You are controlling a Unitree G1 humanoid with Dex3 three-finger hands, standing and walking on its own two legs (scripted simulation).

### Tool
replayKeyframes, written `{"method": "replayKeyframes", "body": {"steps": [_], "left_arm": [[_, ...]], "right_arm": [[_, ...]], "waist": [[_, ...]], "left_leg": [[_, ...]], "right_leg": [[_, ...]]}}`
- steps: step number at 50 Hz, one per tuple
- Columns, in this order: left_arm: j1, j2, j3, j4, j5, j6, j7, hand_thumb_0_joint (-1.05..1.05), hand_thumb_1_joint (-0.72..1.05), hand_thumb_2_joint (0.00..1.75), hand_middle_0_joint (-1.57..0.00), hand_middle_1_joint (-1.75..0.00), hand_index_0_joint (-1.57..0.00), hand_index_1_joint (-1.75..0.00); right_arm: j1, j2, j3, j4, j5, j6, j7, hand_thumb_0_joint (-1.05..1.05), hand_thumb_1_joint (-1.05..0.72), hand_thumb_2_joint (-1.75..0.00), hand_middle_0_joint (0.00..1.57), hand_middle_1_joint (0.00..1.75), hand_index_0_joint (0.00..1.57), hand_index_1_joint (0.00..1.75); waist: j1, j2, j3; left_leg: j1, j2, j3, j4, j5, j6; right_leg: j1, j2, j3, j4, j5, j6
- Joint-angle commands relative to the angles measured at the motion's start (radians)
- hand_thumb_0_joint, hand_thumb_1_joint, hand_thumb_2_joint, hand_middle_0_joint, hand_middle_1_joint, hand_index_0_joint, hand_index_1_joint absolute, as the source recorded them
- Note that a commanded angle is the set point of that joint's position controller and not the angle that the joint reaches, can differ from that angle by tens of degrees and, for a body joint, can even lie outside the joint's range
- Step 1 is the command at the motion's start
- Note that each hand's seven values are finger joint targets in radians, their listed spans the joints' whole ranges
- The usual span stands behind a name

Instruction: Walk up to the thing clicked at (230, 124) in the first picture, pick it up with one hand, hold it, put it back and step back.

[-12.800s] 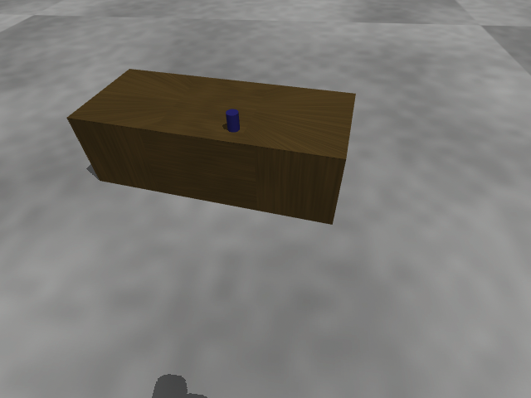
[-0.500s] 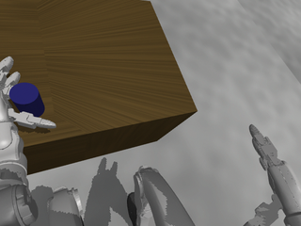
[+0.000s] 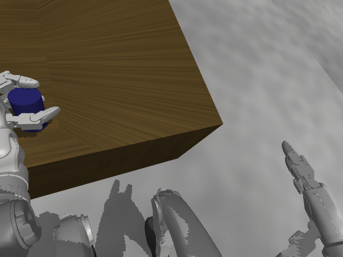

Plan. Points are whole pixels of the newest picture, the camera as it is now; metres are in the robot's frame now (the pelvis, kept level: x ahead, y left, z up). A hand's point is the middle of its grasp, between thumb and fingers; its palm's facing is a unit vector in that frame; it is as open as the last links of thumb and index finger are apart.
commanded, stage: settle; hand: left
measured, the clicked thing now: (29, 110) +0.52 +0.18 -0.08
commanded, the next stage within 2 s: lift in 1.14 s
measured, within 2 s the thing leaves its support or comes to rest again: neither
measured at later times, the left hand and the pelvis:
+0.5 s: hand (19, 85) +0.53 +0.18 -0.01, palm faces +0.12 -0.99 -0.02, open 5.9 cm; pelvis +0.01 +0.00 +0.03, yaw +0 degrees
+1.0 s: hand (13, 77) +0.52 +0.18 +0.03, palm faces +0.14 -0.99 -0.02, open 6.0 cm; pelvis +0.01 +0.00 +0.05, yaw +1 degrees
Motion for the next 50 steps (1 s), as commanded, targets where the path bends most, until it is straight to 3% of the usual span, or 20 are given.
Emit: {"method": "replayKeyframes", "body": {"steps": [1,3,4,6,9,10,12,16,22,23,25,27,30,33,34,37,42,44,50], "left_arm": [[-0.343,0.179,0.002,-0.167,0.01,-0.065,0.015,0.0,0.14,1.03,-1.23,-1.22,-1.23,-1.24],[-0.34,0.186,-0.002,-0.184,0.019,-0.061,0.013,0.0,0.2,1.14,-1.27,-1.27,-1.26,-1.29],[-0.346,0.17,-0.012,-0.197,0.016,-0.056,0.01,0.0,0.25,1.17,-1.29,-1.29,-1.28,-1.31],[-0.35,0.174,-0.008,-0.233,0.006,-0.049,0.011,0.0,0.31,1.19,-1.3,-1.31,-1.29,-1.33],[-0.364,0.168,-0.012,-0.265,-0.006,-0.036,0.01,0.0,0.35,1.23,-1.32,-1.33,-1.31,-1.36],[-0.375,0.202,-0.005,-0.305,-0.002,-0.034,0.012,0.0,0.31,1.23,-1.33,-1.35,-1.32,-1.37],[-0.394,0.199,-0.018,-0.32,-0.002,-0.025,0.01,0.0,0.24,1.24,-1.37,-1.39,-1.36,-1.41],[-0.381,0.175,-0.02,-0.299,-0.008,0.001,0.025,0.0,0.23,1.27,-1.39,-1.42,-1.39,-1.45],[-0.345,0.116,-0.052,-0.243,-0.008,0.02,0.013,0.0,0.23,1.3,-1.41,-1.46,-1.41,-1.48],[-0.333,0.124,-0.04,-0.225,-0.011,0.022,0.01,0.0,0.25,1.31,-1.4,-1.45,-1.4,-1.48],[-0.343,0.126,-0.028,-0.228,-0.022,0.018,0.011,0.0,0.25,1.31,-1.4,-1.46,-1.4,-1.48],[-0.37,0.109,-0.049,-0.23,-0.021,0.014,0.011,0.0,0.2,1.31,-1.41,-1.47,-1.41,-1.49],[-0.366,0.118,-0.035,-0.221,-0.018,0.004,0.024,0.0,0.23,1.31,-1.41,-1.46,-1.41,-1.48],[-0.385,0.104,-0.051,-0.233,-0.02,-0.005,0.021,0.0,0.22,1.34,-1.42,-1.49,-1.42,-1.51],[-0.391,0.104,-0.052,-0.232,-0.02,-0.007,0.02,0.0,0.23,1.34,-1.42,-1.49,-1.42,-1.5],[-0.387,0.122,-0.051,-0.245,-0.018,-0.009,0.017,0.0,0.23,1.34,-1.42,-1.49,-1.42,-1.5],[-0.397,0.106,-0.058,-0.245,-0.023,-0.01,0.022,0.0,0.23,1.36,-1.43,-1.51,-1.43,-1.53],[-0.398,0.133,-0.048,-0.257,-0.019,-0.011,0.026,0.0,0.26,1.37,-1.44,-1.51,-1.44,-1.53],[-0.391,0.11,-0.059,-0.247,-0.026,-0.009,0.021,0.0,0.26,1.38,-1.45,-1.52,-1.45,-1.54]], "right_arm": [[0.05,-0.185,-0.174,-0.183,0.009,-0.047,-0.026,0.0,0.51,-0.06,0.05,0.05,0.05,0.05],[0.063,-0.185,-0.182,-0.166,0.009,-0.04,-0.025,0.0,0.51,-0.06,0.05,0.05,0.05,0.05],[0.069,-0.173,-0.169,-0.165,0.008,-0.038,-0.022,0.0,0.51,-0.06,0.05,0.05,0.05,0.05],[0.058,-0.176,-0.18,-0.181,0.011,-0.04,-0.024,0.0,0.51,-0.06,0.05,0.05,0.05,0.05],[0.068,-0.156,-0.154,-0.143,0.009,-0.038,-0.024,0.0,0.51,-0.06,0.05,0.05,0.05,0.05],[0.046,-0.165,-0.154,-0.166,0.009,-0.037,-0.026,0.0,0.51,-0.06,0.05,0.05,0.05,0.05],[0.045,-0.156,-0.146,-0.148,0.009,-0.032,-0.03,0.0,0.51,-0.06,0.05,0.05,0.05,0.05],[0.027,-0.178,-0.171,-0.141,0.011,-0.024,-0.043,0.0,0.51,-0.06,0.05,0.05,0.05,0.05],[0.035,-0.139,-0.128,-0.083,0.014,-0.008,-0.041,0.0,0.52,-0.06,0.05,0.05,0.05,0.05],[0.034,-0.141,-0.126,-0.088,0.015,-0.01,-0.042,0.0,0.52,-0.06,0.05,0.05,0.05,0.05],[0.035,-0.13,-0.11,-0.073,0.015,-0.011,-0.041,0.0,0.53,-0.05,0.05,0.05,0.05,0.05],[0.031,-0.129,-0.113,-0.065,0.012,-0.012,-0.043,0.0,0.52,-0.06,0.05,0.05,0.05,0.05],[0.023,-0.143,-0.122,-0.082,0.01,-0.012,-0.046,0.0,0.53,-0.05,0.05,0.05,0.05,0.05],[0.028,-0.13,-0.107,-0.053,0.008,-0.013,-0.047,0.0,0.53,-0.05,0.05,0.05,0.05,0.05],[0.031,-0.134,-0.115,-0.056,0.009,-0.015,-0.048,0.0,0.53,-0.05,0.05,0.05,0.05,0.05],[0.033,-0.122,-0.093,-0.03,0.006,-0.011,-0.047,0.0,0.53,-0.05,0.05,0.05,0.05,0.05],[0.028,-0.126,-0.103,-0.011,0.002,-0.007,-0.051,0.0,0.53,-0.06,0.05,0.05,0.05,0.05],[0.01,-0.135,-0.101,-0.022,0.003,-0.006,-0.055,0.0,0.53,-0.05,0.05,0.05,0.05,0.05],[-0.002,-0.12,-0.086,-0.008,0.003,-0.007,-0.059,0.0,0.53,-0.05,0.05,0.05,0.05,0.05]], "waist": [[-0.012,0.366,-0.543],[0.002,0.394,-0.552],[0.004,0.413,-0.565],[0.004,0.421,-0.596],[0.01,0.418,-0.581],[0.027,0.426,-0.623],[0.035,0.455,-0.636],[0.03,0.4,-0.592],[0.043,0.375,-0.531],[0.045,0.346,-0.529],[0.051,0.326,-0.531],[0.047,0.341,-0.531],[0.048,0.317,-0.541],[0.053,0.338,-0.547],[0.041,0.341,-0.548],[0.059,0.348,-0.554],[0.06,0.36,-0.56],[0.068,0.354,-0.553],[0.074,0.326,-0.548]], "left_leg": [[0.547,-0.045,-0.037,-0.225,0.186,-0.008],[0.578,-0.045,-0.036,-0.235,0.197,-0.013],[0.597,-0.045,-0.036,-0.24,0.214,-0.015],[0.611,-0.046,-0.03,-0.235,0.221,-0.014],[0.579,-0.051,-0.019,-0.24,0.192,-0.009],[0.608,-0.05,-0.017,-0.246,0.198,-0.009],[0.644,-0.048,-0.018,-0.252,0.225,-0.015],[0.639,-0.046,-0.022,-0.276,0.208,-0.01],[0.67,-0.042,-0.027,-0.323,0.255,-0.014],[0.653,-0.044,-0.021,-0.319,0.256,-0.009],[0.646,-0.046,-0.02,-0.327,0.263,-0.005],[0.671,-0.046,-0.018,-0.333,0.279,-0.007],[0.678,-0.045,-0.024,-0.347,0.282,-0.007],[0.71,-0.044,-0.023,-0.362,0.271,-0.011],[0.706,-0.045,-0.018,-0.36,0.269,-0.008],[0.725,-0.046,-0.015,-0.37,0.282,-0.009],[0.742,-0.047,-0.017,-0.384,0.275,-0.013],[0.742,-0.046,-0.022,-0.399,0.258,-0.013],[0.743,-0.047,-0.019,-0.415,0.241,-0.011]], "right_leg": [[0.207,0.055,0.002,-0.174,0.206,-0.057],[0.199,0.055,0.001,-0.169,0.207,-0.06],[0.204,0.055,0.0,-0.174,0.214,-0.061],[0.235,0.054,0.007,-0.181,0.223,-0.059],[0.267,0.05,0.021,-0.204,0.21,-0.054],[0.283,0.049,0.024,-0.207,0.211,-0.055],[0.281,0.05,0.024,-0.205,0.223,-0.058],[0.304,0.053,0.02,-0.235,0.227,-0.055],[0.306,0.057,-0.001,-0.259,0.25,-0.06],[0.328,0.058,0.002,-0.268,0.26,-0.056],[0.341,0.06,0.0,-0.275,0.266,-0.055],[0.342,0.061,0.0,-0.282,0.276,-0.057],[0.356,0.062,-0.004,-0.291,0.275,-0.058],[0.357,0.06,-0.001,-0.301,0.265,-0.058],[0.362,0.06,0.001,-0.308,0.269,-0.057],[0.376,0.059,0.003,-0.319,0.273,-0.057],[0.39,0.059,0.004,-0.328,0.267,-0.058],[0.4,0.057,0.005,-0.337,0.258,-0.057],[0.424,0.06,0.008,-0.357,0.253,-0.055]]}}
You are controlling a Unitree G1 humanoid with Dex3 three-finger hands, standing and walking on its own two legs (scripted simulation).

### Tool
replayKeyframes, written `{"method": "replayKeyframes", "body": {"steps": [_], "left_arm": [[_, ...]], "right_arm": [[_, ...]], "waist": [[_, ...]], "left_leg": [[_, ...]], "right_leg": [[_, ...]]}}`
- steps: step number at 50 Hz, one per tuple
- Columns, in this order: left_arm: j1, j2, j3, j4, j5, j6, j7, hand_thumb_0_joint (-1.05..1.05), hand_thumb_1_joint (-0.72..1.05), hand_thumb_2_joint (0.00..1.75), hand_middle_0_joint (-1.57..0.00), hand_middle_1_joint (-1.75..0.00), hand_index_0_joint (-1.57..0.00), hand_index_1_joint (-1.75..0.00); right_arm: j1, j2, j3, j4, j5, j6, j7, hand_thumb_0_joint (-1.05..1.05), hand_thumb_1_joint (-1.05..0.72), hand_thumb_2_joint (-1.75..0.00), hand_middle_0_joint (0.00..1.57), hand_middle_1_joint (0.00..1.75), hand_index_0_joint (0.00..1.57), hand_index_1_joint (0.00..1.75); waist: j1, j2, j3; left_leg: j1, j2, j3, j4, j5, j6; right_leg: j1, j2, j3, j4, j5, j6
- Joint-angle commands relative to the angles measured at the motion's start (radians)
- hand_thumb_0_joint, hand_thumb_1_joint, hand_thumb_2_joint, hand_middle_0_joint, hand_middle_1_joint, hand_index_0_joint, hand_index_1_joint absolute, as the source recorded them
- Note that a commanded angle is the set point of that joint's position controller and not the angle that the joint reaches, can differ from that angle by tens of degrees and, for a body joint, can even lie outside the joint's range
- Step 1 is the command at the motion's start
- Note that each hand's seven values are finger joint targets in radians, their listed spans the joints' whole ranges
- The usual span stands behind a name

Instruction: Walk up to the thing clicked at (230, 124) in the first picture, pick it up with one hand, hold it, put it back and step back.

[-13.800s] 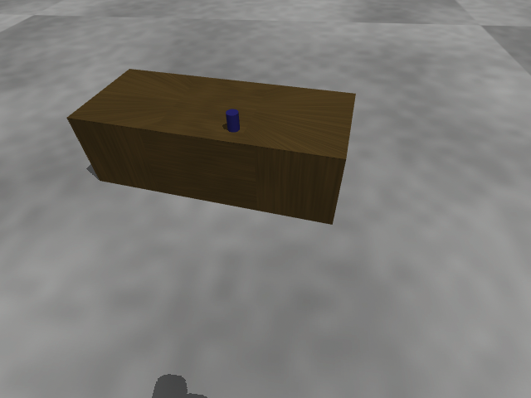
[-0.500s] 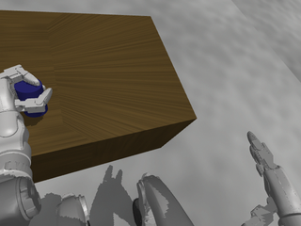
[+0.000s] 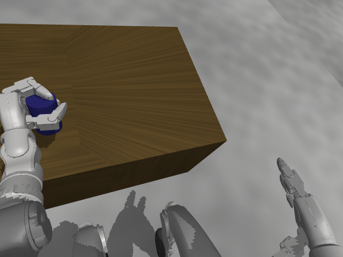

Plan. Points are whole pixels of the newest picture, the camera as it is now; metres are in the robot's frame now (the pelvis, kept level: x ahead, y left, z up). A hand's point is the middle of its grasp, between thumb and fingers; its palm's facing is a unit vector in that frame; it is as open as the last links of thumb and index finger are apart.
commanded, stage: settle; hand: left
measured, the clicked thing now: (45, 113) +0.51 +0.18 -0.05
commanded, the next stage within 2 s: lift in 0.14 s
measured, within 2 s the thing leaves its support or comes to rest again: neither
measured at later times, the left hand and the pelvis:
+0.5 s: hand (44, 100) +0.51 +0.17 +0.01, palm faces +0.11 -0.99 -0.01, open 6.0 cm; pelvis +0.01 +0.00 +0.02, yaw +0 degrees
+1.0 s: hand (25, 106) +0.43 +0.17 +0.10, palm faces +0.12 -0.99 -0.03, open 5.9 cm; pelvis +0.03 -0.01 +0.08, yaw +2 degrees
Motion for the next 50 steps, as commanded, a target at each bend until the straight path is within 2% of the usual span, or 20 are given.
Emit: {"method": "replayKeyframes", "body": {"steps": [1,6,7,9,11,13,17,18,20,22,25,28,31,35,37,42,44,46,48,50], "left_arm": [[-0.397,0.183,0.005,-0.215,-0.017,-0.08,-0.004,0.0,0.26,1.39,-1.44,-1.52,-1.44,-1.54],[-0.372,0.167,-0.002,-0.203,-0.022,-0.074,-0.014,0.0,0.25,1.37,-1.44,-1.52,-1.44,-1.54],[-0.382,0.154,-0.012,-0.199,-0.026,-0.073,-0.018,0.0,0.23,1.38,-1.44,-1.52,-1.44,-1.54],[-0.379,0.155,-0.003,-0.204,-0.03,-0.075,-0.019,0.0,0.26,1.39,-1.43,-1.51,-1.43,-1.53],[-0.394,0.186,0.011,-0.237,-0.027,-0.078,-0.014,0.0,0.25,1.39,-1.45,-1.53,-1.45,-1.55],[-0.375,0.144,-0.008,-0.214,-0.03,-0.073,-0.015,0.0,0.29,1.32,-1.43,-1.5,-1.45,-1.49],[-0.369,0.176,0.01,-0.262,-0.029,-0.075,-0.012,0.0,0.36,1.29,-1.4,-1.49,-1.42,-1.48],[-0.366,0.149,-0.008,-0.257,-0.032,-0.073,-0.016,0.0,0.35,1.29,-1.41,-1.49,-1.44,-1.48],[-0.316,0.105,-0.02,-0.239,-0.044,-0.065,-0.025,0.0,0.34,1.3,-1.42,-1.5,-1.44,-1.5],[-0.308,0.141,0.0,-0.283,-0.046,-0.06,-0.022,0.0,0.34,1.3,-1.42,-1.5,-1.44,-1.49],[-0.315,0.095,-0.034,-0.338,-0.054,-0.057,-0.027,0.0,0.37,1.31,-1.43,-1.5,-1.45,-1.5],[-0.261,0.106,-0.023,-0.372,-0.062,-0.049,-0.03,0.0,0.38,1.31,-1.42,-1.5,-1.44,-1.5],[-0.201,0.032,-0.052,-0.401,-0.081,-0.038,-0.038,0.0,0.38,1.32,-1.41,-1.5,-1.43,-1.5],[-0.178,0.032,-0.062,-0.52,-0.093,-0.025,-0.038,0.0,0.39,1.33,-1.42,-1.5,-1.44,-1.5],[-0.085,-0.048,-0.088,-0.459,-0.106,-0.004,-0.045,0.0,0.35,1.33,-1.41,-1.49,-1.42,-1.49],[-0.062,-0.029,-0.101,-0.656,-0.114,0.012,-0.046,0.0,0.4,1.34,-1.42,-1.5,-1.43,-1.5],[0.039,-0.092,-0.119,-0.612,-0.127,0.04,-0.046,0.0,0.39,1.36,-1.42,-1.51,-1.43,-1.51],[0.08,-0.141,-0.15,-0.619,-0.135,0.057,-0.048,0.0,0.37,1.36,-1.4,-1.5,-1.41,-1.5],[-0.006,-0.071,-0.141,-0.784,-0.128,0.055,-0.036,0.0,0.36,1.34,-1.41,-1.49,-1.42,-1.5],[0.096,-0.146,-0.171,-0.696,-0.133,0.081,-0.04,0.0,0.35,1.36,-1.41,-1.51,-1.42,-1.51]], "right_arm": [[0.025,-0.174,-0.14,-0.167,0.008,-0.051,-0.025,0.0,0.53,-0.05,0.05,0.05,0.05,0.05],[0.034,-0.172,-0.14,-0.157,0.009,-0.049,-0.024,0.0,0.53,-0.05,0.05,0.05,0.05,0.05],[0.048,-0.167,-0.139,-0.142,0.008,-0.048,-0.024,0.0,0.53,-0.05,0.05,0.05,0.05,0.05],[0.036,-0.154,-0.116,-0.135,0.008,-0.046,-0.019,0.0,0.54,-0.05,0.05,0.05,0.05,0.05],[0.044,-0.158,-0.125,-0.14,0.008,-0.045,-0.02,0.0,0.53,-0.05,0.05,0.05,0.05,0.05],[0.036,-0.155,-0.126,-0.14,0.008,-0.045,-0.021,0.0,0.52,-0.06,0.05,0.05,0.05,0.05],[0.015,-0.181,-0.15,-0.173,0.01,-0.045,-0.027,0.0,0.51,-0.06,0.05,0.05,0.05,0.05],[0.033,-0.166,-0.139,-0.161,0.009,-0.041,-0.025,0.0,0.51,-0.06,0.05,0.05,0.05,0.05],[0.045,-0.154,-0.134,-0.121,0.013,-0.034,-0.024,0.0,0.51,-0.06,0.05,0.05,0.05,0.05],[0.038,-0.172,-0.154,-0.126,0.016,-0.036,-0.03,0.0,0.51,-0.06,0.05,0.05,0.05,0.05],[0.036,-0.135,-0.117,-0.11,0.016,-0.034,-0.029,0.0,0.51,-0.06,0.05,0.05,0.05,0.05],[0.028,-0.154,-0.136,-0.107,0.019,-0.034,-0.037,0.0,0.52,-0.06,0.05,0.05,0.05,0.05],[0.042,-0.133,-0.128,-0.077,0.021,-0.027,-0.039,0.0,0.52,-0.06,0.05,0.05,0.05,0.05],[0.053,-0.131,-0.129,-0.072,0.029,-0.022,-0.049,0.0,0.53,-0.05,0.05,0.05,0.05,0.05],[0.055,-0.12,-0.126,-0.049,0.031,-0.015,-0.051,0.0,0.53,-0.05,0.05,0.05,0.05,0.05],[0.09,-0.095,-0.103,-0.021,0.037,0.003,-0.06,0.0,0.54,-0.05,0.05,0.05,0.05,0.05],[0.069,-0.101,-0.119,-0.019,0.044,0.009,-0.066,0.0,0.54,-0.05,0.05,0.05,0.05,0.05],[0.072,-0.08,-0.092,-0.001,0.046,0.012,-0.07,0.0,0.55,-0.05,0.05,0.05,0.05,0.05],[0.078,-0.084,-0.102,0.014,0.049,0.017,-0.077,0.0,0.54,-0.05,0.05,0.05,0.05,0.05],[0.075,-0.067,-0.093,0.024,0.052,0.021,-0.079,0.0,0.54,-0.05,0.05,0.05,0.05,0.05]], "waist": [[0.014,0.309,-0.547],[0.018,0.296,-0.568],[0.004,0.304,-0.561],[0.02,0.297,-0.557],[0.026,0.295,-0.576],[0.019,0.279,-0.554],[0.037,0.287,-0.604],[0.033,0.29,-0.6],[0.049,0.29,-0.564],[0.057,0.281,-0.575],[0.074,0.288,-0.545],[0.096,0.286,-0.553],[0.109,0.254,-0.501],[0.134,0.228,-0.518],[0.137,0.191,-0.463],[0.187,0.186,-0.47],[0.189,0.135,-0.418],[0.193,0.093,-0.367],[0.206,0.139,-0.381],[0.21,0.098,-0.328]], "left_leg": [[0.528,-0.047,-0.041,-0.228,0.22,-0.012],[0.562,-0.048,-0.031,-0.217,0.314,-0.009],[0.553,-0.048,-0.027,-0.211,0.312,-0.007],[0.55,-0.047,-0.033,-0.22,0.332,-0.009],[0.548,-0.051,-0.025,-0.22,0.312,-0.005],[0.533,-0.052,-0.022,-0.224,0.293,-0.003],[0.584,-0.05,-0.026,-0.243,0.302,-0.007],[0.589,-0.05,-0.024,-0.248,0.308,-0.008],[0.597,-0.049,-0.026,-0.262,0.337,-0.013],[0.609,-0.049,-0.022,-0.271,0.331,-0.009],[0.614,-0.051,-0.021,-0.305,0.274,-0.014],[0.674,-0.046,-0.026,-0.331,0.294,-0.02],[0.673,-0.048,-0.023,-0.36,0.284,-0.022],[0.707,-0.053,-0.008,-0.381,0.314,-0.017],[0.704,-0.05,-0.007,-0.398,0.319,-0.017],[0.771,-0.058,0.009,-0.444,0.348,-0.019],[0.764,-0.06,0.018,-0.46,0.339,-0.012],[0.743,-0.061,0.022,-0.482,0.306,-0.008],[0.78,-0.065,0.033,-0.506,0.277,-0.01],[0.781,-0.064,0.03,-0.531,0.26,-0.011]], "right_leg": [[0.221,0.054,0.0,-0.166,0.222,-0.059],[0.252,0.056,0.002,-0.171,0.29,-0.059],[0.257,0.054,0.009,-0.179,0.294,-0.056],[0.253,0.056,0.0,-0.173,0.301,-0.06],[0.286,0.053,0.011,-0.184,0.296,-0.056],[0.291,0.052,0.017,-0.194,0.287,-0.055],[0.308,0.055,0.011,-0.201,0.286,-0.058],[0.323,0.055,0.01,-0.206,0.291,-0.058],[0.309,0.057,0.003,-0.204,0.298,-0.063],[0.339,0.055,0.006,-0.223,0.305,-0.059],[0.352,0.054,0.008,-0.247,0.266,-0.057],[0.359,0.055,0.002,-0.256,0.265,-0.06],[0.386,0.056,0.0,-0.282,0.265,-0.059],[0.462,0.05,0.012,-0.316,0.305,-0.054],[0.464,0.053,0.01,-0.337,0.306,-0.053],[0.558,0.044,0.015,-0.376,0.347,-0.048],[0.579,0.043,0.021,-0.405,0.351,-0.042],[0.599,0.042,0.024,-0.43,0.344,-0.037],[0.62,0.032,0.038,-0.454,0.323,-0.036],[0.618,0.034,0.03,-0.469,0.302,-0.036]]}}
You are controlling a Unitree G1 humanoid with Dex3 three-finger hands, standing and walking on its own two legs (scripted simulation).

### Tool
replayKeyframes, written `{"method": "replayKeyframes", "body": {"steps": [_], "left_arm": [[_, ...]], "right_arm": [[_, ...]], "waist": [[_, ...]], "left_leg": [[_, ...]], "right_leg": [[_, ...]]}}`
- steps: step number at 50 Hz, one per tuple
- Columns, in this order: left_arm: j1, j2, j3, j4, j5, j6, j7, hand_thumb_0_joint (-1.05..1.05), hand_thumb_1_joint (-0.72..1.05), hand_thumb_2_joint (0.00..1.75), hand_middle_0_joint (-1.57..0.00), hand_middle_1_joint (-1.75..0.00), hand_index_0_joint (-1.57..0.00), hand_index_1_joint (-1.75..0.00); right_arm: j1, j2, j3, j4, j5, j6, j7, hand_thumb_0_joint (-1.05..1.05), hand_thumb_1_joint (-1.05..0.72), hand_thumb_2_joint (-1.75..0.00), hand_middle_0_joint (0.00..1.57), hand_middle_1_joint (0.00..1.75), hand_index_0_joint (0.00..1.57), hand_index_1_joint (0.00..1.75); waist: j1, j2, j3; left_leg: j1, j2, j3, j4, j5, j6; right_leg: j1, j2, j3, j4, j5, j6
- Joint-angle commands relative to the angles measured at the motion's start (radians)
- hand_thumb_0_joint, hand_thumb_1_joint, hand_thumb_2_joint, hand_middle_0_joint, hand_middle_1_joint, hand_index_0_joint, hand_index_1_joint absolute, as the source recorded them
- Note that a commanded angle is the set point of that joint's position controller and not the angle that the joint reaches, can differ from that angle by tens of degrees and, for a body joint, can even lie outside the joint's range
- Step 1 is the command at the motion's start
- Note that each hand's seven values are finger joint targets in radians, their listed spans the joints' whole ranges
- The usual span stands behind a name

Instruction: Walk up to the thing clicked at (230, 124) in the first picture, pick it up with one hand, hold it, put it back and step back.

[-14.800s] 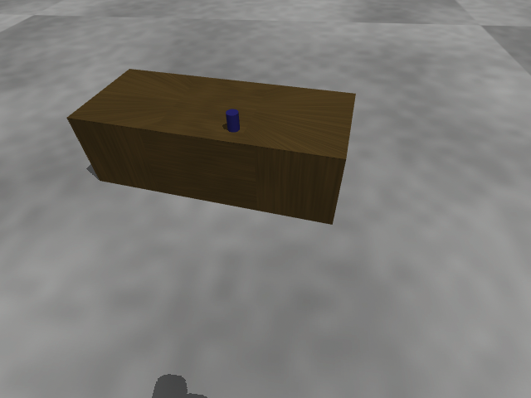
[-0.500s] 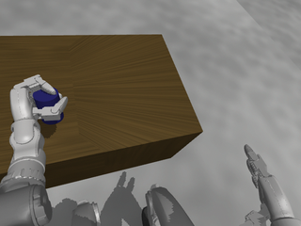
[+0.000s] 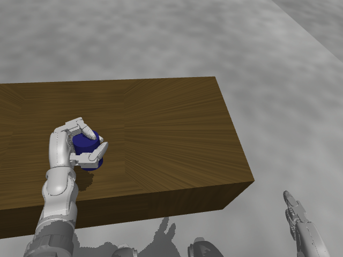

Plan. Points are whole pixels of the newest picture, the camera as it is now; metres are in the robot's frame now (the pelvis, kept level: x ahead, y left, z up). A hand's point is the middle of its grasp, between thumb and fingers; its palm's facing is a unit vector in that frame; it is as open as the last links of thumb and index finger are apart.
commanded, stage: lift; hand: left
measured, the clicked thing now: (88, 150) +0.41 +0.17 +0.00
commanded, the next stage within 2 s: hold in 0.72 s
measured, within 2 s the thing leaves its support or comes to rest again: neither
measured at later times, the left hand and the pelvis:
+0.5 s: hand (83, 150) +0.37 +0.16 +0.07, palm faces +0.09 -1.00 -0.01, open 5.9 cm; pelvis +0.01 +0.00 +0.03, yaw +0 degrees
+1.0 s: hand (77, 153) +0.35 +0.17 +0.09, palm faces +0.10 -1.00 -0.01, open 5.9 cm; pelvis +0.02 +0.00 +0.04, yaw +0 degrees
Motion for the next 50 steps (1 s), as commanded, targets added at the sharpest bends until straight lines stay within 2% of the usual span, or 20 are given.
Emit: {"method": "replayKeyframes", "body": {"steps": [1,5,7,10,15,17,20,22,25,27,28,33,35,38,42,43,45,46,47,50], "left_arm": [[-0.244,0.095,-0.01,-0.236,-0.028,-0.044,-0.003,0.0,0.33,1.35,-1.4,-1.5,-1.41,-1.5],[-0.238,0.118,-0.022,-0.339,-0.027,-0.034,-0.005,0.0,0.37,1.35,-1.4,-1.5,-1.42,-1.5],[-0.19,0.067,-0.044,-0.307,-0.037,-0.022,-0.004,0.0,0.36,1.35,-1.41,-1.5,-1.43,-1.51],[-0.185,0.099,-0.025,-0.371,-0.045,-0.02,-0.004,0.0,0.36,1.34,-1.4,-1.49,-1.42,-1.5],[-0.13,0.078,-0.042,-0.422,-0.053,-0.012,-0.004,0.0,0.35,1.34,-1.39,-1.5,-1.41,-1.5],[-0.129,0.063,-0.058,-0.448,-0.056,-0.011,-0.005,0.0,0.37,1.35,-1.4,-1.51,-1.42,-1.51],[-0.098,0.064,-0.053,-0.457,-0.059,-0.001,-0.003,0.0,0.34,1.35,-1.4,-1.5,-1.41,-1.51],[-0.078,0.062,-0.052,-0.459,-0.068,0.005,-0.006,0.0,0.35,1.36,-1.4,-1.51,-1.42,-1.52],[-0.078,0.052,-0.082,-0.493,-0.06,0.008,-0.008,0.0,0.35,1.36,-1.42,-1.52,-1.44,-1.53],[-0.039,0.066,-0.059,-0.478,-0.064,0.015,-0.007,0.0,0.36,1.36,-1.43,-1.53,-1.45,-1.53],[-0.057,0.067,-0.06,-0.5,-0.064,0.014,-0.008,0.0,0.35,1.36,-1.42,-1.52,-1.44,-1.52],[-0.009,0.057,-0.06,-0.503,-0.068,0.029,-0.004,0.0,0.36,1.35,-1.39,-1.5,-1.41,-1.51],[-0.014,0.033,-0.083,-0.525,-0.069,0.028,-0.009,0.0,0.38,1.35,-1.4,-1.51,-1.42,-1.51],[0.006,0.05,-0.07,-0.532,-0.069,0.032,-0.012,0.0,0.39,1.37,-1.42,-1.53,-1.44,-1.53],[0.019,0.05,-0.066,-0.548,-0.074,0.035,-0.008,0.0,0.42,1.32,-1.43,-1.51,-1.45,-1.51],[0.017,0.032,-0.087,-0.561,-0.072,0.035,-0.012,0.0,0.42,1.3,-1.41,-1.5,-1.43,-1.49],[0.026,0.046,-0.069,-0.565,-0.08,0.037,-0.008,0.0,0.41,1.29,-1.4,-1.49,-1.42,-1.48],[0.024,0.039,-0.078,-0.569,-0.077,0.04,-0.008,0.0,0.43,1.29,-1.4,-1.49,-1.43,-1.48],[0.029,0.028,-0.092,-0.578,-0.073,0.043,-0.008,0.0,0.44,1.29,-1.4,-1.49,-1.42,-1.48],[0.03,0.053,-0.076,-0.605,-0.076,0.046,-0.003,0.0,0.43,1.31,-1.41,-1.5,-1.43,-1.5]], "right_arm": [[0.038,-0.127,-0.103,-0.143,0.012,-0.045,-0.023,0.0,0.54,-0.05,0.05,0.05,0.05,0.05],[0.033,-0.119,-0.086,-0.135,0.013,-0.041,-0.027,0.0,0.54,-0.05,0.05,0.05,0.05,0.05],[0.016,-0.118,-0.096,-0.119,0.018,-0.04,-0.03,0.0,0.54,-0.05,0.05,0.05,0.05,0.05],[0.01,-0.121,-0.094,-0.107,0.02,-0.037,-0.038,0.0,0.54,-0.05,0.05,0.05,0.05,0.05],[0.001,-0.106,-0.084,-0.064,0.025,-0.031,-0.042,0.0,0.55,-0.05,0.05,0.05,0.05,0.05],[-0.003,-0.116,-0.093,-0.079,0.025,-0.033,-0.046,0.0,0.54,-0.05,0.05,0.05,0.05,0.05],[0.005,-0.098,-0.079,-0.047,0.026,-0.023,-0.049,0.0,0.54,-0.05,0.05,0.05,0.05,0.05],[0.006,-0.119,-0.101,-0.04,0.029,-0.027,-0.054,0.0,0.54,-0.05,0.05,0.05,0.05,0.05],[-0.006,-0.086,-0.064,-0.032,0.03,-0.026,-0.05,0.0,0.54,-0.05,0.05,0.05,0.05,0.05],[-0.019,-0.116,-0.09,-0.033,0.034,-0.023,-0.055,0.0,0.54,-0.05,0.05,0.05,0.05,0.05],[-0.019,-0.101,-0.073,-0.039,0.032,-0.023,-0.053,0.0,0.54,-0.05,0.05,0.05,0.05,0.05],[-0.023,-0.116,-0.098,0.005,0.036,-0.018,-0.056,0.0,0.55,-0.05,0.05,0.05,0.05,0.05],[-0.031,-0.1,-0.082,0.008,0.033,-0.018,-0.052,0.0,0.55,-0.05,0.05,0.05,0.05,0.05],[-0.025,-0.103,-0.083,0.004,0.038,-0.015,-0.055,0.0,0.55,-0.05,0.05,0.05,0.05,0.05],[-0.04,-0.115,-0.093,0.001,0.04,-0.019,-0.056,0.0,0.54,-0.05,0.05,0.05,0.05,0.05],[-0.028,-0.084,-0.062,0.021,0.037,-0.017,-0.053,0.0,0.54,-0.05,0.05,0.05,0.05,0.05],[-0.041,-0.119,-0.098,0.042,0.04,-0.017,-0.057,0.0,0.54,-0.05,0.05,0.05,0.05,0.05],[-0.035,-0.109,-0.089,0.037,0.039,-0.019,-0.057,0.0,0.54,-0.05,0.05,0.05,0.05,0.05],[-0.033,-0.091,-0.066,0.017,0.036,-0.021,-0.052,0.0,0.54,-0.05,0.05,0.05,0.05,0.05],[-0.034,-0.1,-0.079,0.039,0.042,-0.017,-0.056,0.0,0.54,-0.05,0.05,0.05,0.05,0.05]], "waist": [[0.011,0.05,-0.319],[0.038,0.073,-0.358],[0.042,0.045,-0.301],[0.053,0.021,-0.295],[0.075,0.023,-0.273],[0.065,0.036,-0.299],[0.08,0.018,-0.266],[0.07,0.002,-0.277],[0.084,0.024,-0.263],[0.086,0.0,-0.268],[0.09,0.0,-0.268],[0.091,0.008,-0.237],[0.094,0.019,-0.241],[0.098,0.0,-0.26],[0.096,-0.002,-0.253],[0.103,0.017,-0.22],[0.105,0.027,-0.224],[0.1,0.027,-0.211],[0.103,0.024,-0.227],[0.11,0.025,-0.226]], "left_leg": [[0.321,-0.049,-0.014,-0.222,0.199,0.0],[0.38,-0.049,-0.011,-0.244,0.262,-0.003],[0.371,-0.05,-0.01,-0.266,0.243,-0.005],[0.377,-0.051,-0.003,-0.284,0.22,0.001],[0.397,-0.055,0.006,-0.312,0.21,0.0],[0.428,-0.052,0.0,-0.32,0.224,-0.004],[0.422,-0.056,0.007,-0.331,0.228,-0.001],[0.435,-0.056,0.015,-0.327,0.244,0.004],[0.441,-0.058,0.017,-0.333,0.277,0.002],[0.452,-0.055,0.015,-0.342,0.293,0.002],[0.448,-0.057,0.018,-0.341,0.28,0.004],[0.462,-0.057,0.022,-0.363,0.277,0.0],[0.469,-0.054,0.013,-0.368,0.325,-0.007],[0.483,-0.055,0.019,-0.364,0.354,-0.003],[0.498,-0.053,0.013,-0.378,0.326,-0.004],[0.485,-0.055,0.015,-0.388,0.307,-0.007],[0.504,-0.053,0.012,-0.399,0.294,-0.009],[0.499,-0.052,0.011,-0.403,0.293,-0.01],[0.506,-0.05,0.009,-0.402,0.317,-0.013],[0.503,-0.057,0.018,-0.394,0.325,-0.006]], "right_leg": [[0.186,0.045,0.003,-0.185,0.248,-0.034],[0.229,0.038,0.003,-0.198,0.289,-0.037],[0.234,0.038,-0.001,-0.208,0.276,-0.037],[0.271,0.037,0.007,-0.236,0.269,-0.03],[0.292,0.032,0.013,-0.259,0.259,-0.03],[0.302,0.032,0.009,-0.257,0.267,-0.033],[0.316,0.032,0.011,-0.276,0.274,-0.029],[0.337,0.029,0.019,-0.285,0.298,-0.025],[0.349,0.026,0.017,-0.285,0.324,-0.027],[0.368,0.028,0.015,-0.287,0.336,-0.028],[0.375,0.026,0.019,-0.298,0.331,-0.025],[0.373,0.029,0.014,-0.31,0.319,-0.027],[0.377,0.031,0.006,-0.295,0.346,-0.032],[0.403,0.028,0.01,-0.3,0.379,-0.029],[0.409,0.027,0.009,-0.313,0.352,-0.028],[0.398,0.028,0.006,-0.318,0.331,-0.03],[0.391,0.03,0.003,-0.322,0.312,-0.032],[0.387,0.031,0.0,-0.323,0.31,-0.032],[0.398,0.031,-0.003,-0.321,0.324,-0.033],[0.423,0.027,0.005,-0.329,0.347,-0.029]]}}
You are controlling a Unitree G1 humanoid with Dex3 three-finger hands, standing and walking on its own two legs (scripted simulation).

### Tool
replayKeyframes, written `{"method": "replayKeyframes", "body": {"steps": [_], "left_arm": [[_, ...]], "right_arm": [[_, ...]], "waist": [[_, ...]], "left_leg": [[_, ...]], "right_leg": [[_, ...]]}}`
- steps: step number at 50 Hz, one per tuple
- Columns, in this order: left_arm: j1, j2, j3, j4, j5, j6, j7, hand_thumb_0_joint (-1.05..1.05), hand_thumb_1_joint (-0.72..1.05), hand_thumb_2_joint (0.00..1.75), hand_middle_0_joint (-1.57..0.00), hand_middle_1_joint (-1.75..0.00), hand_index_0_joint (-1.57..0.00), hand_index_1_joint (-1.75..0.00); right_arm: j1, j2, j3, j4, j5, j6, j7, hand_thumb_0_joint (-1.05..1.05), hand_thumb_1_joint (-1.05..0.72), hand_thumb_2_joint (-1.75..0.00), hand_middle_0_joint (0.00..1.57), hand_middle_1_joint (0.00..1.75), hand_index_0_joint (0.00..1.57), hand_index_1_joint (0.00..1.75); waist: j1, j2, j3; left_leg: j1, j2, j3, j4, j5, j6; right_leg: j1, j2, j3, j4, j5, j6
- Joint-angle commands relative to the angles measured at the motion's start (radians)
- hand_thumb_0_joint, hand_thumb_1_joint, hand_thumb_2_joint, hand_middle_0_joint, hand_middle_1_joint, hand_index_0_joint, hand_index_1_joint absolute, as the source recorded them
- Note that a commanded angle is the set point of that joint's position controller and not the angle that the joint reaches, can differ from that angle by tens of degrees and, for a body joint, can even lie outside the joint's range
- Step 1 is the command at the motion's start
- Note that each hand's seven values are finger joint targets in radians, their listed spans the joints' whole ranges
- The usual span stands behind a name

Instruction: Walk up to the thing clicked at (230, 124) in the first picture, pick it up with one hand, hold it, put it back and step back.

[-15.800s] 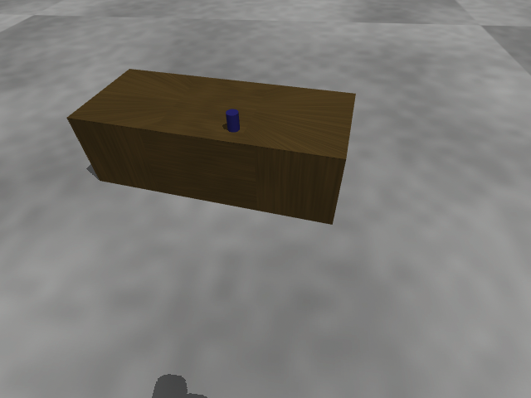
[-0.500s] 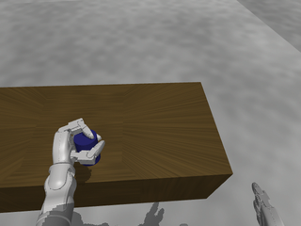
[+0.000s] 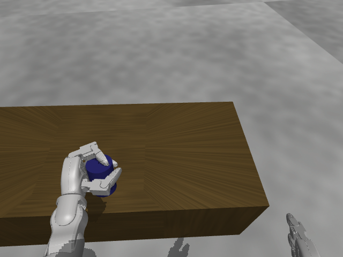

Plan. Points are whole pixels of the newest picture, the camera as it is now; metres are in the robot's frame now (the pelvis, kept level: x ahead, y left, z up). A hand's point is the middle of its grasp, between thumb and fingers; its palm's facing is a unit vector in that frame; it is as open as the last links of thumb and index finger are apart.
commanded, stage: hold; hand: left
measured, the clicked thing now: (102, 175) +0.33 +0.17 +0.02
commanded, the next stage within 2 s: none
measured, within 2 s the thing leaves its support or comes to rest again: neither
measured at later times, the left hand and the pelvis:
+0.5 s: hand (99, 171) +0.32 +0.17 +0.07, palm faces +0.11 -0.99 -0.01, open 5.9 cm; pelvis +0.00 +0.00 +0.01, yaw +0 degrees
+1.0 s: hand (100, 172) +0.32 +0.17 +0.06, palm faces +0.11 -0.99 -0.01, open 5.9 cm; pelvis +0.00 +0.00 +0.01, yaw +0 degrees
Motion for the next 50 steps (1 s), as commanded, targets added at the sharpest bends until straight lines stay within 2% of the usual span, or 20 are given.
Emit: {"method": "replayKeyframes", "body": {"steps": [1,3,4,7,8,9,10,20,24,29,32,33,35,36,38,40,46,48,49,50], "left_arm": [[-0.24,0.128,0.039,-0.27,-0.014,-0.067,0.0,0.0,0.44,1.31,-1.41,-1.5,-1.43,-1.5],[-0.244,0.101,0.015,-0.258,-0.016,-0.059,0.0,0.0,0.4,1.31,-1.41,-1.51,-1.43,-1.5],[-0.241,0.114,0.033,-0.256,-0.017,-0.058,0.002,0.0,0.42,1.3,-1.41,-1.5,-1.43,-1.49],[-0.224,0.116,0.022,-0.289,-0.01,-0.052,0.003,0.0,0.46,1.31,-1.4,-1.49,-1.42,-1.48],[-0.248,0.136,0.037,-0.314,-0.011,-0.055,0.003,0.0,0.46,1.31,-1.4,-1.49,-1.42,-1.49],[-0.195,0.101,0.021,-0.264,-0.016,-0.045,0.003,0.0,0.44,1.31,-1.4,-1.5,-1.43,-1.49],[-0.237,0.13,0.043,-0.317,-0.02,-0.049,0.003,0.0,0.46,1.31,-1.4,-1.49,-1.42,-1.49],[-0.197,0.122,0.037,-0.352,-0.021,-0.021,0.01,0.0,0.44,1.33,-1.39,-1.5,-1.41,-1.5],[-0.165,0.108,0.027,-0.351,-0.025,-0.01,0.007,0.0,0.41,1.31,-1.38,-1.49,-1.4,-1.48],[-0.152,0.094,0.019,-0.348,-0.028,-0.013,0.006,0.0,0.43,1.32,-1.37,-1.5,-1.39,-1.49],[-0.162,0.128,0.042,-0.365,-0.024,-0.009,0.007,0.0,0.44,1.31,-1.37,-1.48,-1.39,-1.48],[-0.173,0.101,0.017,-0.362,-0.025,-0.008,0.004,0.0,0.42,1.31,-1.37,-1.48,-1.39,-1.48],[-0.182,0.115,0.036,-0.338,-0.028,-0.009,0.008,0.0,0.4,1.31,-1.37,-1.49,-1.39,-1.48],[-0.175,0.128,0.046,-0.352,-0.021,-0.008,0.01,0.0,0.41,1.3,-1.36,-1.47,-1.38,-1.47],[-0.173,0.119,0.037,-0.374,-0.022,-0.012,0.007,0.0,0.42,1.3,-1.36,-1.47,-1.38,-1.46],[-0.146,0.11,0.042,-0.302,-0.03,-0.003,0.002,0.0,0.41,1.3,-1.36,-1.48,-1.39,-1.47],[-0.157,0.091,0.02,-0.351,-0.029,-0.029,-0.006,0.0,0.4,1.3,-1.37,-1.48,-1.39,-1.47],[-0.131,0.125,0.056,-0.326,-0.023,-0.027,0.002,0.0,0.41,1.29,-1.35,-1.46,-1.37,-1.45],[-0.159,0.096,0.016,-0.365,-0.021,-0.035,-0.003,0.0,0.41,1.28,-1.34,-1.45,-1.36,-1.45],[-0.164,0.104,0.035,-0.387,-0.031,-0.041,-0.001,0.0,0.43,1.28,-1.33,-1.44,-1.35,-1.44]], "right_arm": [[-0.012,-0.128,-0.069,-0.195,0.005,-0.056,-0.01,0.0,0.54,-0.05,0.05,0.05,0.05,0.05],[0.011,-0.114,-0.067,-0.151,0.004,-0.053,-0.011,0.0,0.54,-0.05,0.05,0.05,0.05,0.05],[-0.014,-0.121,-0.071,-0.131,0.003,-0.054,-0.01,0.0,0.54,-0.05,0.05,0.05,0.05,0.05],[-0.032,-0.124,-0.071,-0.183,0.006,-0.058,-0.011,0.0,0.55,-0.05,0.05,0.05,0.05,0.05],[-0.017,-0.13,-0.079,-0.164,0.005,-0.059,-0.012,0.0,0.54,-0.05,0.05,0.05,0.05,0.05],[-0.008,-0.121,-0.071,-0.155,0.007,-0.058,-0.012,0.0,0.55,-0.05,0.05,0.05,0.05,0.05],[-0.022,-0.122,-0.07,-0.158,0.009,-0.064,-0.012,0.0,0.55,-0.05,0.05,0.05,0.05,0.05],[-0.055,-0.135,-0.084,-0.134,0.011,-0.078,-0.016,0.0,0.55,-0.05,0.05,0.05,0.05,0.05],[-0.045,-0.126,-0.079,-0.057,0.013,-0.082,-0.019,0.0,0.55,-0.05,0.05,0.05,0.05,0.05],[-0.06,-0.112,-0.062,-0.063,0.012,-0.092,-0.018,0.0,0.55,-0.05,0.05,0.05,0.05,0.05],[-0.062,-0.129,-0.074,-0.076,0.011,-0.088,-0.022,0.0,0.55,-0.05,0.05,0.05,0.05,0.05],[-0.036,-0.113,-0.061,-0.042,0.011,-0.089,-0.02,0.0,0.55,-0.05,0.05,0.05,0.05,0.05],[-0.062,-0.147,-0.096,-0.049,0.011,-0.094,-0.022,0.0,0.55,-0.05,0.05,0.05,0.05,0.05],[-0.073,-0.13,-0.078,-0.046,0.011,-0.094,-0.02,0.0,0.55,-0.05,0.05,0.05,0.05,0.05],[-0.054,-0.102,-0.055,-0.035,0.01,-0.09,-0.018,0.0,0.55,-0.05,0.05,0.05,0.05,0.05],[-0.067,-0.138,-0.092,-0.012,0.013,-0.093,-0.022,0.0,0.55,-0.05,0.05,0.05,0.05,0.05],[-0.1,-0.117,-0.06,-0.071,0.009,-0.107,-0.012,0.0,0.55,-0.05,0.05,0.05,0.05,0.05],[-0.058,-0.137,-0.086,0.005,0.007,-0.099,-0.015,0.0,0.55,-0.05,0.05,0.05,0.05,0.05],[-0.084,-0.101,-0.05,-0.031,0.008,-0.102,-0.009,0.0,0.55,-0.05,0.05,0.05,0.05,0.05],[-0.102,-0.116,-0.064,-0.052,0.008,-0.106,-0.012,0.0,0.55,-0.05,0.05,0.05,0.05,0.05]], "waist": [[0.0,-0.006,-0.29],[-0.005,0.009,-0.243],[0.006,0.023,-0.208],[0.005,0.013,-0.269],[0.001,0.027,-0.248],[-0.002,-0.008,-0.211],[0.009,0.01,-0.214],[0.012,0.017,-0.245],[0.013,0.005,-0.179],[0.011,-0.003,-0.195],[0.014,-0.009,-0.243],[0.007,0.001,-0.218],[-0.001,-0.002,-0.204],[0.02,0.013,-0.223],[0.019,0.004,-0.223],[0.007,-0.025,-0.167],[0.021,-0.01,-0.248],[0.024,0.008,-0.226],[0.024,0.014,-0.211],[0.026,0.017,-0.242]], "left_leg": [[0.192,-0.034,-0.015,-0.147,0.264,-0.001],[0.179,-0.034,-0.016,-0.157,0.252,-0.004],[0.167,-0.034,-0.021,-0.173,0.219,-0.007],[0.204,-0.031,-0.022,-0.176,0.228,-0.006],[0.2,-0.035,-0.016,-0.178,0.203,-0.005],[0.191,-0.032,-0.021,-0.187,0.191,-0.004],[0.184,-0.036,-0.016,-0.189,0.172,-0.002],[0.222,-0.031,-0.02,-0.203,0.222,-0.006],[0.202,-0.038,-0.009,-0.206,0.191,0.0],[0.219,-0.032,-0.018,-0.208,0.225,-0.002],[0.23,-0.035,-0.012,-0.196,0.263,0.001],[0.229,-0.036,-0.01,-0.198,0.257,0.001],[0.231,-0.033,-0.014,-0.204,0.25,0.0],[0.232,-0.035,-0.014,-0.205,0.257,-0.001],[0.231,-0.038,-0.011,-0.203,0.246,0.002],[0.211,-0.037,-0.007,-0.208,0.218,0.005],[0.231,-0.036,-0.013,-0.199,0.268,0.002],[0.229,-0.037,-0.012,-0.201,0.272,0.0],[0.223,-0.038,-0.011,-0.205,0.252,-0.001],[0.233,-0.036,-0.013,-0.203,0.258,-0.003]], "right_leg": [[0.143,0.043,-0.015,-0.123,0.309,-0.03],[0.133,0.043,-0.017,-0.127,0.294,-0.032],[0.116,0.044,-0.021,-0.131,0.256,-0.034],[0.142,0.046,-0.024,-0.136,0.261,-0.034],[0.135,0.045,-0.021,-0.147,0.247,-0.031],[0.13,0.048,-0.026,-0.15,0.233,-0.03],[0.132,0.046,-0.022,-0.16,0.22,-0.03],[0.161,0.047,-0.025,-0.162,0.254,-0.034],[0.148,0.043,-0.019,-0.184,0.238,-0.027],[0.165,0.046,-0.026,-0.175,0.261,-0.029],[0.192,0.041,-0.019,-0.177,0.307,-0.027],[0.18,0.04,-0.018,-0.177,0.302,-0.027],[0.171,0.042,-0.02,-0.179,0.292,-0.028],[0.18,0.041,-0.02,-0.177,0.293,-0.031],[0.187,0.039,-0.019,-0.187,0.29,-0.027],[0.163,0.039,-0.017,-0.199,0.271,-0.023],[0.204,0.039,-0.022,-0.178,0.306,-0.029],[0.187,0.041,-0.02,-0.175,0.309,-0.03],[0.18,0.039,-0.021,-0.179,0.288,-0.031],[0.192,0.041,-0.022,-0.177,0.29,-0.031]]}}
